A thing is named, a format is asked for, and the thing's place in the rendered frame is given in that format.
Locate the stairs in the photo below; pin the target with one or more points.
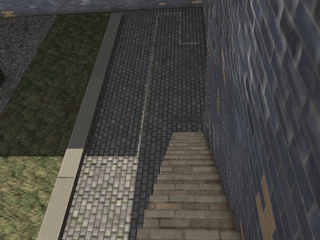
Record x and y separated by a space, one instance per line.
188 201

